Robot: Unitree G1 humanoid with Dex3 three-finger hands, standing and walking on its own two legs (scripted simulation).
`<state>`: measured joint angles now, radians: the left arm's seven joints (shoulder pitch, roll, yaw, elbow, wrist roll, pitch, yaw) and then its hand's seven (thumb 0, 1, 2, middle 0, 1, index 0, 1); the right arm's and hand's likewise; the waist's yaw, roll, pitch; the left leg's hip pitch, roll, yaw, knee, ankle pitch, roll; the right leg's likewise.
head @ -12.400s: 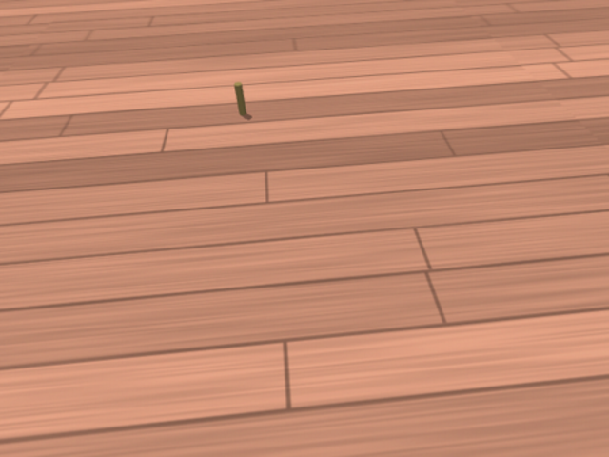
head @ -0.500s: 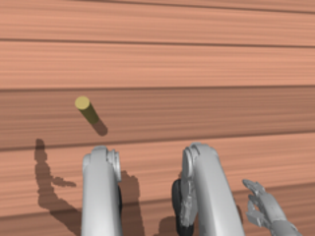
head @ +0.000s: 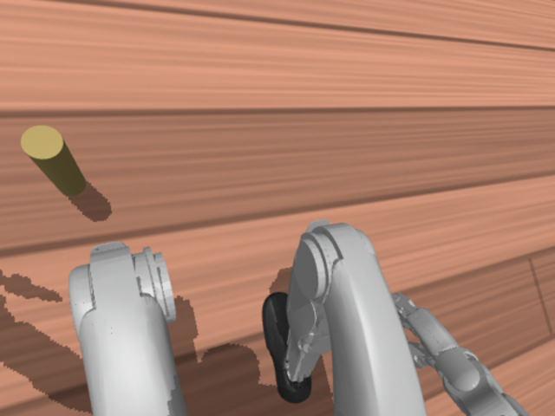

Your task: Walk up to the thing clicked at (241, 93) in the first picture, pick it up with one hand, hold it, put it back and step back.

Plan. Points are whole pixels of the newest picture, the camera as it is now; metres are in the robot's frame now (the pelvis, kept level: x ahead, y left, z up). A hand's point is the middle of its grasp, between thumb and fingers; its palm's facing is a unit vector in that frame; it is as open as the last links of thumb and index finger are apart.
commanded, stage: close in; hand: left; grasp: from the side
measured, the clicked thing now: (59, 166) +0.45 +0.27 -0.21
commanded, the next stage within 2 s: rest palm in 0.68 s
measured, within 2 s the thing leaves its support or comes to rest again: neither
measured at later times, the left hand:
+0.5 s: hand (28, 187) +0.41 +0.29 -0.17, palm faces +0.22 -0.97 +0.01, open 17.6 cm
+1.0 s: hand (58, 184) +0.42 +0.26 -0.19, palm faces +0.23 -0.97 +0.01, open 16.8 cm
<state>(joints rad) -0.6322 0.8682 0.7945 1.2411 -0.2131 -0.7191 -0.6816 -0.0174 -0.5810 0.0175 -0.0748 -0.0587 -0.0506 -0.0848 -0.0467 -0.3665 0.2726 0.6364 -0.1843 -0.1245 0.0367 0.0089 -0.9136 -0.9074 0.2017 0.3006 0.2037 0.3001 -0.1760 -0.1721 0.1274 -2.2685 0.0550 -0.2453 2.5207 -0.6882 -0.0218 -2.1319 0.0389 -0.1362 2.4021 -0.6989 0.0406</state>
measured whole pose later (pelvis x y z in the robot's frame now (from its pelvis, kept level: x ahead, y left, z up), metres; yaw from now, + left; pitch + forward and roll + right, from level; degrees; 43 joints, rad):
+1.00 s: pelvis -0.01 +0.01 -0.03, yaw -4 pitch +13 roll -15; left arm -0.61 0.77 0.52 1.40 -0.14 -1.08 -0.17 -0.02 -0.42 0.12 -0.10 -0.07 -0.08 -0.09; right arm -0.17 -0.38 0.47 0.57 -0.34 0.00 0.14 0.00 -0.91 -0.91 0.20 0.30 0.20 0.30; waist -0.25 -0.25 0.28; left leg -2.24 0.04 -0.38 2.66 -0.69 -0.03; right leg -2.07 0.08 -0.22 2.46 -0.65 0.07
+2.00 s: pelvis -0.01 +0.01 -0.02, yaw -6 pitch +13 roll -17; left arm -0.68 0.85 0.48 1.39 -0.09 -1.04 -0.06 0.01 0.12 1.09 -0.93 -1.14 -0.98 -1.17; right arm -0.18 -0.37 0.51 0.55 -0.35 0.04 0.13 0.00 -0.89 -0.90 0.20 0.30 0.20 0.30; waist -0.25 -0.28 0.30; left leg -2.23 0.04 -0.41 2.65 -0.70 -0.03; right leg -2.05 0.09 -0.25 2.41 -0.65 0.07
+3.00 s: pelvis +0.01 -0.01 +0.03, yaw +3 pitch +30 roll -8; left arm -0.61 0.53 0.44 0.87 -0.14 -0.58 -0.22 0.02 0.11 1.11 -0.97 -1.11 -1.01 -1.12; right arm 0.06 -0.29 0.12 0.66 -0.10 0.07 0.08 0.01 -0.88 -0.90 0.20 0.30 0.20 0.30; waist -0.14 -0.03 -0.04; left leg -2.25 0.06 -0.19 2.40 -0.69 -0.03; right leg -2.14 0.01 -0.10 2.32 -0.72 0.02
